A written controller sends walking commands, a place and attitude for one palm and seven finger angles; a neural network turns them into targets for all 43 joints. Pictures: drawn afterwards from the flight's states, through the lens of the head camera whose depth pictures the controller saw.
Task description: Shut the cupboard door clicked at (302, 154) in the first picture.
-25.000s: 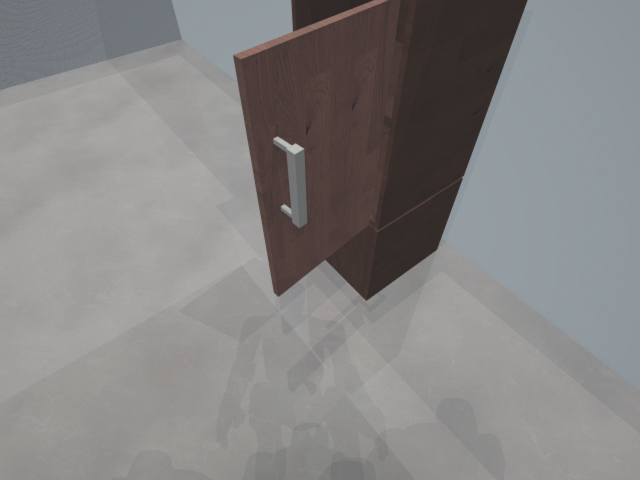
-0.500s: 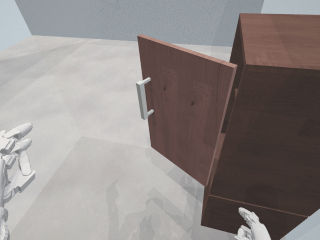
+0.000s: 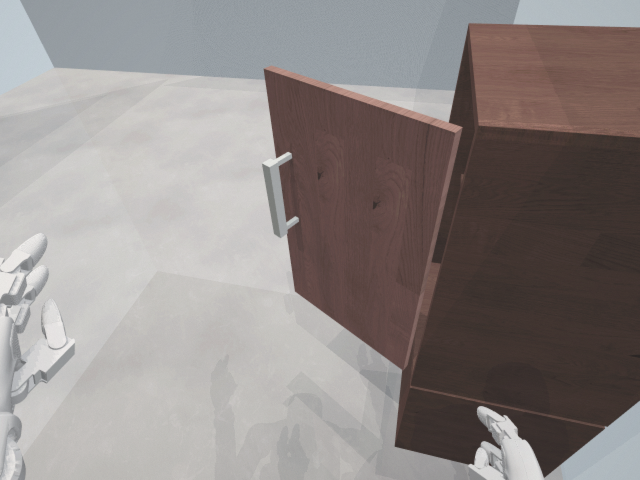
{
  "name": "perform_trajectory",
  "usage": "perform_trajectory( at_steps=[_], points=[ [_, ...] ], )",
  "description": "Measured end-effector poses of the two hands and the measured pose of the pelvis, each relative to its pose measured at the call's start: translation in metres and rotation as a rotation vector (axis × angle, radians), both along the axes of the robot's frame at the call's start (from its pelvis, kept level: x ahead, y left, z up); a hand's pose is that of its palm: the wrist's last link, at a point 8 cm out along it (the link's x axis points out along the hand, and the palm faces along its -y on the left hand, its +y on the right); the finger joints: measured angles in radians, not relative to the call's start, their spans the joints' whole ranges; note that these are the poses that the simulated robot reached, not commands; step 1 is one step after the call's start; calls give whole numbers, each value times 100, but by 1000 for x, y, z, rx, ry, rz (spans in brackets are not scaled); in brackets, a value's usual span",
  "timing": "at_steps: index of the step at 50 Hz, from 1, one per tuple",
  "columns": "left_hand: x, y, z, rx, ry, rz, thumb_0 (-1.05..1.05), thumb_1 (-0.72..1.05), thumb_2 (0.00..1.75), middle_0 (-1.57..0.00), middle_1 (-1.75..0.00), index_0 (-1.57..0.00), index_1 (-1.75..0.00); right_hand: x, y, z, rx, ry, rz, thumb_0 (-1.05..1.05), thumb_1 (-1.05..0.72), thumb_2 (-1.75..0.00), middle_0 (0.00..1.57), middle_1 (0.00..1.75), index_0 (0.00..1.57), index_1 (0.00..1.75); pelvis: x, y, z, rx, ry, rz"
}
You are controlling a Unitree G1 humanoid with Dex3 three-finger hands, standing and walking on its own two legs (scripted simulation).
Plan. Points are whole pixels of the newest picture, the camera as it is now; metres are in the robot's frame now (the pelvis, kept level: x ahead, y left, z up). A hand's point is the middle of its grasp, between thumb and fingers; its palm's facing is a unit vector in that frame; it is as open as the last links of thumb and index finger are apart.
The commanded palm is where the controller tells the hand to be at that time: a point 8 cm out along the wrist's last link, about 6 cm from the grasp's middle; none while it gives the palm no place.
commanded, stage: step back with the hand held close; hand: left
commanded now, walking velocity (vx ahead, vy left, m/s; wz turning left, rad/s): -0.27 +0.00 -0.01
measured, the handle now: (283, 196) +0.62 +0.15 +0.01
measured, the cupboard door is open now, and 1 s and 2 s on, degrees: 61 61 61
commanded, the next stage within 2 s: stop stepping back and stand still in 1.62 s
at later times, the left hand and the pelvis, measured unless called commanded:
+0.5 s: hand (14, 384) +0.15 +0.30 +0.16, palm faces +0.39 -0.78 -0.48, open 7.4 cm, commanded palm +0.09 +0.33 +0.17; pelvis -0.05 +0.03 -0.01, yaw -1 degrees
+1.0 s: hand out of the picture +0.10 +0.29 +0.16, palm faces +0.44 -0.77 -0.47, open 7.4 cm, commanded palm +0.03 +0.33 +0.17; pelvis -0.10 +0.03 -0.02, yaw +2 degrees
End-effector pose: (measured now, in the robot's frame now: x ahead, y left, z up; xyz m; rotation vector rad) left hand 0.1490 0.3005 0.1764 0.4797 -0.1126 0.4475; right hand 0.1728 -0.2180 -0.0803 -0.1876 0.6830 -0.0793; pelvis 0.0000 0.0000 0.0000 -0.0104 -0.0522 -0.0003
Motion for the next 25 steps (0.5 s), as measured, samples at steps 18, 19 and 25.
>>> perform_trajectory(
  at_steps=[18,19,25],
  points=[
    [-12,26,2,99,-4,-93,1,89,90,-21,-31,-22,-30,-43,1,2,-63,75,-128,1,-91,-90,20,30,20,30,-31,29,-6,0,70,-20],
    [-15,27,2,99,-11,-95,1,89,90,-21,-31,-22,-30,-47,3,3,-63,73,-127,1,-91,-90,20,30,20,30,-34,29,-6,-1,71,-20],
    [-38,31,-1,103,-55,-90,1,89,90,-21,-31,-21,-30,-69,9,4,-74,63,-110,1,-91,-90,20,30,21,30,-54,31,-9,-13,72,-11]
  ],
)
